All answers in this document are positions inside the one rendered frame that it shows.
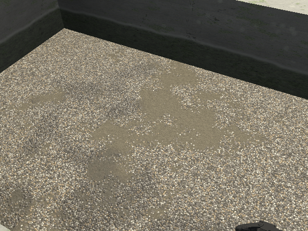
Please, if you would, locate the robot right hand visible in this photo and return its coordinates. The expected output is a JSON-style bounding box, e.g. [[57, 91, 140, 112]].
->
[[235, 220, 283, 231]]

